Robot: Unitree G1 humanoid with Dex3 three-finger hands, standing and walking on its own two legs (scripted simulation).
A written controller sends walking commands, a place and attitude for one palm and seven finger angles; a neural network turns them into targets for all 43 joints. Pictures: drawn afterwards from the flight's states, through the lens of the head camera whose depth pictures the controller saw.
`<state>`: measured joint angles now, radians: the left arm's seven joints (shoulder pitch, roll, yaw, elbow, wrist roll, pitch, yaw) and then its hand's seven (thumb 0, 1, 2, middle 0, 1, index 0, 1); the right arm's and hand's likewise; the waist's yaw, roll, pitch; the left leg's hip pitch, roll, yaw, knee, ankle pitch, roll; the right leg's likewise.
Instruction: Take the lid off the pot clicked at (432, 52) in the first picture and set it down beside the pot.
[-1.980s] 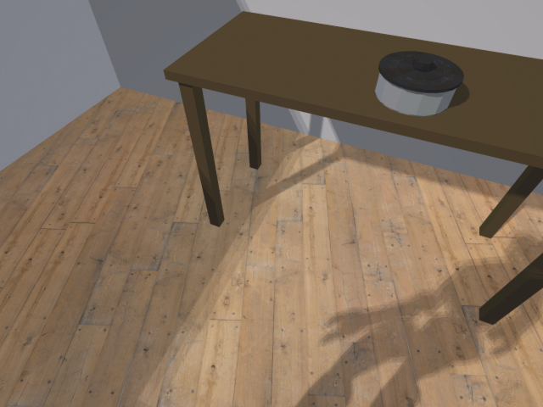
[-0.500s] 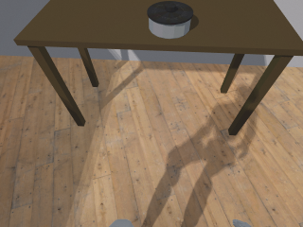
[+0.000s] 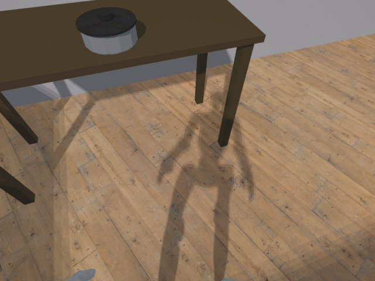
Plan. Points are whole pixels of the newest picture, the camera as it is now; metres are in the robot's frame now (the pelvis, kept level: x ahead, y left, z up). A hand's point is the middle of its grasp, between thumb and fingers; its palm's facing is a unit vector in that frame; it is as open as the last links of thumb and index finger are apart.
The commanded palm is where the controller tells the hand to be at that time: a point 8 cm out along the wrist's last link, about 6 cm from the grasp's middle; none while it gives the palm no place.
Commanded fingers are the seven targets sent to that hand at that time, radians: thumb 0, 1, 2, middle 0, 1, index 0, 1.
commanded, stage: walk to a spot facing it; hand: left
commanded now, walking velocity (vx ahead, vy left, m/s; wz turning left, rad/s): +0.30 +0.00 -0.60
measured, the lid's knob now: (105, 14) +0.90 +0.33 +0.11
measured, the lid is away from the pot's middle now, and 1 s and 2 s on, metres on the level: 0.00 0.00 0.00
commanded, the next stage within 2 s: turn to face it in 0.76 s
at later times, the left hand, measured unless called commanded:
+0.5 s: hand (106, 257) +0.19 +0.22 -0.18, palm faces -0.20 -0.96 -0.18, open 7.4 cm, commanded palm none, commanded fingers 0.00 0.90 0.90 -0.20 -0.30 -0.20 -0.30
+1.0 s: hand (181, 166) +0.46 +0.04 -0.16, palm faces -0.52 -0.82 -0.24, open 7.3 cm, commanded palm none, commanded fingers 0.00 0.90 0.90 -0.20 -0.30 -0.20 -0.30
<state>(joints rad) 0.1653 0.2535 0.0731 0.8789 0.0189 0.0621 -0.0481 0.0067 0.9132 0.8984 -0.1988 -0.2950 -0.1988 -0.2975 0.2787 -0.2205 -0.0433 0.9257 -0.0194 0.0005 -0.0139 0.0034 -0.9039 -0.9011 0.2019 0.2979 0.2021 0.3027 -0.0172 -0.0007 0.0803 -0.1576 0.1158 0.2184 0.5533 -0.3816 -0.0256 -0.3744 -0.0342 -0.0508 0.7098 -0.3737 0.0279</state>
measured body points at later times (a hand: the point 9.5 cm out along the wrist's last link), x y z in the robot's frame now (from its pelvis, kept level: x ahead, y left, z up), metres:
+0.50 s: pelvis +0.13 +0.02 +0.00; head +0.15 +0.05 +0.45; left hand +0.20 +0.27 -0.16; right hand +0.15 -0.24 -0.12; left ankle +0.18 +0.12 -0.73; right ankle +0.03 -0.10 -0.67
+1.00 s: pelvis +0.25 -0.05 -0.01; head +0.27 -0.08 +0.43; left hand +0.49 +0.08 -0.14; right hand +0.10 -0.23 -0.17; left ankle +0.23 +0.12 -0.65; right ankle +0.26 -0.14 -0.73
